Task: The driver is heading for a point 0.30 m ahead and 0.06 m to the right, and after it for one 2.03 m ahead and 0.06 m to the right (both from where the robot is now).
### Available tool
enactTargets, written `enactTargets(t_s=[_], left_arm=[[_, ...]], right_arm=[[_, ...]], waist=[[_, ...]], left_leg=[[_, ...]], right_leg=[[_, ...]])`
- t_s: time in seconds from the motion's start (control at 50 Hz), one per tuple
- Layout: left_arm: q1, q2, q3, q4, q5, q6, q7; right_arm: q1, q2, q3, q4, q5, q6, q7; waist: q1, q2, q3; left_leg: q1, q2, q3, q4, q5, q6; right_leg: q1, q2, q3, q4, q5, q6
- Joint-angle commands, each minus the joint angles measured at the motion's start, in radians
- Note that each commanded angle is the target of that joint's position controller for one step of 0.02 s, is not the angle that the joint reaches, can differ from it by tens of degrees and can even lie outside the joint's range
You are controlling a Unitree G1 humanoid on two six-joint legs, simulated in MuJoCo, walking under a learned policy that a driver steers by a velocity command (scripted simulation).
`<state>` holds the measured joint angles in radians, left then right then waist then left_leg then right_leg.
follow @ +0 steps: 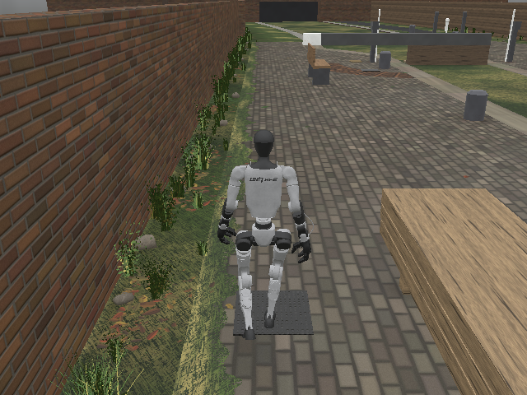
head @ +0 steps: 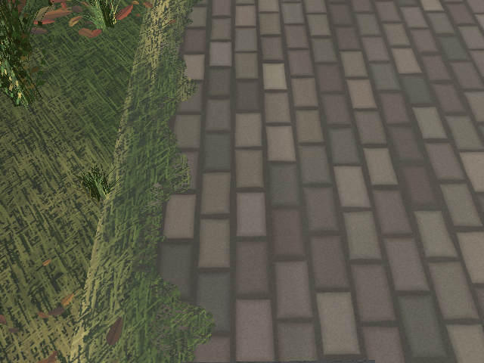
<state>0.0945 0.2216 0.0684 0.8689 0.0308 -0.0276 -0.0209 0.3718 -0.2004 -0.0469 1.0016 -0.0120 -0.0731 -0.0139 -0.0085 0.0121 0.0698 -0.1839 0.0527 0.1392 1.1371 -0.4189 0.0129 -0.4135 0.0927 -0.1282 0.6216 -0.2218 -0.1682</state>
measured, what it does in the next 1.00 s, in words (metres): walks ahead, turning right: left foot, then right foot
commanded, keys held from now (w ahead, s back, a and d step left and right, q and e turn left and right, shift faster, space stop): w+e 0.60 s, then w+q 0.14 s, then q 0.26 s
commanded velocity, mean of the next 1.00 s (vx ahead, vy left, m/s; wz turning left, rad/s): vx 0.45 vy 0.00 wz -0.34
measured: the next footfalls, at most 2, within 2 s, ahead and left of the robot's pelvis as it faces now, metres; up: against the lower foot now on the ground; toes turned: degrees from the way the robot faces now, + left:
left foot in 0.48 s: +0.45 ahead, +0.08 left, +0.00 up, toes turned -18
right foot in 0.92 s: +0.56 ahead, -0.20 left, +0.00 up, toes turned -20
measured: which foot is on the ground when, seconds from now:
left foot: up 0.00-0.46, down 0.48-0.94, up 0.96-1.00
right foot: down 0.00-0.48, up 0.50-0.90, down 0.92-1.00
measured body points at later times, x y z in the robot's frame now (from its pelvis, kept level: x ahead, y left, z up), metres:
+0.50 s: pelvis +0.28 +0.02 +0.00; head +0.31 +0.01 +0.45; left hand +0.31 +0.31 -0.12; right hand +0.44 -0.26 -0.08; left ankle +0.42 +0.09 -0.72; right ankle +0.08 -0.03 -0.70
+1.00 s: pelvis +0.47 -0.07 +0.01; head +0.50 -0.10 +0.46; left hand +0.73 +0.07 -0.08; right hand +0.37 -0.31 -0.13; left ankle +0.42 +0.08 -0.67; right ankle +0.52 -0.19 -0.72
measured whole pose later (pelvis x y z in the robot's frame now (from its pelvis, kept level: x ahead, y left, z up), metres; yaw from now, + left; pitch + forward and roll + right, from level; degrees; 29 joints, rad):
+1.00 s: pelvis +0.47 -0.07 +0.01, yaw -17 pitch +1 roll +2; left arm 0.06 0.21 0.00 0.75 0.03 -0.06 0.00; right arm 0.40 -0.24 -0.05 0.90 0.01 -0.03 -0.01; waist -0.08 0.00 0.06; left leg -0.28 -0.03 -0.01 0.89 -0.54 0.03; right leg -0.41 -0.02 -0.04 0.55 -0.16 -0.05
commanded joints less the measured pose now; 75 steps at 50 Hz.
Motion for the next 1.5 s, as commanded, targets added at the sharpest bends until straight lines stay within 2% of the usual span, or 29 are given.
enactTargets(t_s=[0.02,0.06,0.1,0.2,0.36,0.42,0.46,0.48,0.5,0.52,0.56,0.58,0.68,0.76,0.84,0.9,0.92,0.94,0.96,0.98,1.04,1.2,1.34,1.36,1.38,1.4,1.42,1.46,1.5], left_arm=[[0.219,0.171,0.050,0.027,-0.020,0.009,0.025],[0.153,0.123,0.032,0.018,-0.026,-0.012,0.031],[0.175,0.134,0.029,0.020,-0.034,-0.035,0.027],[0.278,0.171,0.036,0.025,-0.032,-0.039,0.020],[0.402,0.186,0.036,0.020,-0.016,-0.029,0.032],[0.344,0.214,0.042,-0.004,-0.012,-0.031,0.042],[0.285,0.233,0.046,-0.021,-0.019,-0.042,0.029],[0.286,0.182,0.032,-0.045,-0.031,-0.052,0.018],[0.398,0.064,0.008,-0.075,-0.064,-0.050,0.020],[0.410,0.155,0.016,-0.063,-0.030,-0.038,0.028],[0.286,0.162,0.020,-0.062,-0.010,-0.023,0.014],[0.269,0.146,0.018,-0.067,-0.005,-0.016,0.005],[0.234,0.089,-0.001,-0.089,0.011,0.008,-0.023],[0.055,0.067,-0.029,-0.146,0.018,-0.004,-0.034],[-0.004,0.064,-0.045,-0.153,-0.001,-0.024,-0.015],[0.095,0.109,-0.032,-0.120,0.006,-0.044,0.013],[0.166,0.155,-0.019,-0.100,0.023,-0.056,0.026],[0.266,0.232,-0.005,-0.108,0.040,-0.064,0.038],[0.259,0.288,0.014,-0.119,0.007,-0.042,0.037],[0.241,0.216,0.006,-0.131,-0.026,-0.023,0.036],[0.085,0.099,-0.031,-0.149,-0.019,-0.016,0.055],[0.085,0.121,-0.014,-0.135,-0.002,-0.013,0.061],[0.109,0.204,0.021,-0.125,-0.005,0.024,0.043],[0.124,0.203,0.024,-0.117,-0.005,0.032,0.041],[0.171,0.174,0.023,-0.106,0.001,0.042,0.036],[0.186,0.085,0.000,-0.165,-0.005,0.053,0.032],[0.063,0.133,0.004,-0.186,0.004,0.071,0.046],[0.088,0.129,0.007,-0.170,-0.021,0.072,0.042],[0.138,0.157,0.018,-0.141,0.001,0.062,0.038]], right_arm=[[-0.110,-0.132,-0.020,-0.159,0.012,-0.053,0.013],[-0.088,-0.116,-0.020,-0.153,-0.024,-0.021,0.010],[-0.073,-0.098,-0.018,-0.160,-0.040,0.016,0.018],[-0.269,-0.105,-0.014,-0.242,-0.032,0.039,0.026],[-0.498,-0.118,0.006,-0.346,-0.018,0.023,0.039],[-0.419,-0.149,0.001,-0.345,-0.011,0.007,0.035],[-0.180,-0.200,-0.021,-0.279,-0.011,-0.010,0.015],[-0.025,-0.263,-0.038,-0.265,-0.032,-0.021,-0.003],[0.011,-0.353,-0.056,-0.275,-0.057,-0.012,-0.010],[-0.038,-0.307,-0.056,-0.277,-0.037,0.006,-0.005],[-0.161,-0.152,-0.019,-0.290,-0.023,0.008,0.003],[-0.162,-0.139,-0.014,-0.280,-0.025,0.004,0.003],[-0.062,-0.148,-0.014,-0.199,-0.007,-0.043,0.026],[-0.051,-0.148,-0.012,-0.171,0.005,-0.033,0.034],[0.032,-0.200,-0.026,-0.125,0.004,-0.017,0.035],[0.004,-0.211,-0.034,-0.131,0.017,-0.003,0.026],[0.010,-0.184,-0.028,-0.141,0.025,-0.003,0.023],[0.016,-0.123,-0.011,-0.192,0.030,-0.002,0.017],[0.168,-0.071,-0.005,-0.182,0.048,0.021,-0.002],[0.152,-0.152,-0.027,-0.148,0.020,0.050,-0.012],[0.047,-0.134,-0.038,-0.166,-0.007,0.082,0.009],[-0.071,-0.102,-0.036,-0.239,-0.015,0.145,0.041],[-0.139,-0.122,-0.030,-0.312,-0.004,0.136,0.054],[-0.108,-0.130,-0.032,-0.303,-0.005,0.125,0.051],[-0.078,-0.177,-0.043,-0.295,-0.013,0.111,0.041],[-0.095,-0.330,-0.074,-0.332,-0.016,0.102,0.031],[-0.019,-0.346,-0.090,-0.314,-0.015,0.107,0.022],[-0.125,-0.262,-0.064,-0.319,-0.005,0.115,0.012],[-0.214,-0.219,-0.052,-0.351,0.005,0.115,0.010]], waist=[[0.070,0.027,-0.091],[-0.005,0.054,-0.048],[-0.024,0.022,-0.066],[0.032,-0.040,-0.025],[0.117,-0.082,-0.022],[0.056,-0.104,-0.034],[-0.059,-0.060,-0.146],[-0.118,0.020,-0.278],[-0.059,0.246,-0.406],[-0.030,0.207,-0.379],[-0.009,0.015,-0.120],[0.002,0.049,-0.084],[0.028,0.094,-0.068],[0.017,0.084,-0.021],[-0.009,0.100,-0.057],[0.043,0.082,-0.106],[0.065,0.029,-0.161],[0.090,-0.126,-0.291],[0.044,-0.296,-0.421],[0.057,-0.169,-0.385],[-0.014,-0.152,-0.135],[-0.021,-0.154,-0.122],[-0.003,-0.143,-0.132],[-0.016,-0.101,-0.133],[-0.018,0.046,-0.116],[0.012,0.348,-0.081],[-0.078,0.206,-0.065],[0.004,0.123,-0.034],[0.033,0.135,-0.079]], left_leg=[[-0.569,0.034,-0.174,0.221,0.085,0.007],[-0.431,0.065,-0.178,0.084,0.104,-0.016],[-0.386,0.063,-0.165,0.014,0.104,-0.039],[-0.482,0.057,-0.136,-0.215,0.281,-0.075],[-0.514,-0.016,-0.144,-0.478,0.371,-0.049],[-0.319,-0.050,-0.156,-0.595,0.308,-0.013],[0.029,-0.079,-0.142,-0.683,0.300,0.030],[0.271,0.094,-0.310,-0.711,0.155,0.075],[0.532,0.394,-0.742,-0.775,0.100,0.178],[0.447,0.407,-0.928,-0.846,-0.045,0.222],[0.172,0.297,-0.602,-0.892,0.013,0.173],[0.109,0.253,-0.485,-0.912,0.126,0.148],[0.037,0.196,-0.301,-0.965,0.424,0.177],[-0.003,0.133,-0.214,-0.990,0.503,0.182],[0.033,0.123,-0.199,-0.862,0.846,0.143],[0.054,0.089,-0.233,-0.695,0.794,0.089],[-0.010,0.038,-0.215,-0.564,0.668,0.062],[-0.157,-0.029,-0.162,-0.322,0.239,0.031],[-0.282,-0.123,-0.126,-0.082,-0.252,0.028],[-0.325,-0.088,-0.170,0.011,-0.246,0.033],[-0.339,-0.021,-0.166,0.000,-0.059,-0.003],[-0.273,-0.009,-0.122,-0.165,0.081,-0.030],[-0.087,-0.045,-0.043,-0.507,0.061,0.025],[-0.010,-0.060,-0.052,-0.619,0.126,0.040],[0.046,0.013,-0.201,-0.787,0.169,0.062],[0.099,0.313,-0.631,-0.866,0.421,0.170],[0.023,0.340,-0.625,-0.863,0.521,0.274],[-0.027,0.204,-0.462,-0.856,0.443,0.230],[0.001,0.122,-0.390,-0.833,0.505,0.198]], right_leg=[[0.479,-0.391,0.600,-0.384,0.117,-0.222],[0.314,-0.285,0.452,-0.397,0.289,-0.155],[0.272,-0.245,0.402,-0.398,0.392,-0.147],[0.272,-0.197,0.393,-0.423,0.366,-0.098],[0.458,-0.213,0.467,-0.326,0.482,-0.065],[0.418,-0.219,0.492,-0.256,0.564,-0.020],[0.326,-0.149,0.450,-0.014,0.687,0.027],[0.198,-0.086,0.399,0.238,0.475,0.049],[-0.107,0.067,0.275,0.534,-0.279,0.085],[-0.218,0.004,0.256,0.655,-0.311,0.075],[-0.215,-0.089,0.233,0.620,-0.139,0.085],[-0.190,-0.113,0.224,0.583,-0.115,0.093],[-0.170,-0.108,0.235,0.471,-0.061,0.113],[-0.149,-0.150,0.118,0.179,0.070,0.152],[0.000,-0.087,0.085,0.003,0.136,0.169],[0.174,-0.073,0.108,-0.178,0.216,0.139],[0.324,-0.140,0.152,-0.209,0.330,0.121],[0.531,-0.411,0.369,-0.160,0.711,0.073],[0.628,-0.594,0.521,-0.134,0.972,-0.058],[0.551,-0.538,0.481,-0.168,0.820,-0.073],[0.285,-0.402,0.273,-0.300,0.581,-0.015],[0.172,-0.391,0.107,-0.355,0.285,-0.040],[0.168,-0.430,0.067,-0.239,0.131,0.012],[0.132,-0.409,0.034,-0.171,0.084,0.060],[0.060,-0.344,-0.033,-0.010,-0.036,0.133],[-0.199,-0.157,-0.097,0.237,-0.405,0.225],[-0.226,-0.121,0.072,0.390,-0.418,0.220],[-0.201,-0.142,0.148,0.430,-0.234,0.207],[-0.170,-0.123,0.136,0.452,-0.142,0.202]])
Velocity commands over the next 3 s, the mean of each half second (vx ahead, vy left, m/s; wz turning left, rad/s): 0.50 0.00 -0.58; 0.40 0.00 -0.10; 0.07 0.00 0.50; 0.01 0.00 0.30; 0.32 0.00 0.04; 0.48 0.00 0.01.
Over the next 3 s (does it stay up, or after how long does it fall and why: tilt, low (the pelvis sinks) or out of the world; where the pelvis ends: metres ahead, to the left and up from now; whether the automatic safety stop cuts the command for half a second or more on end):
stays up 0.89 -0.06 0.02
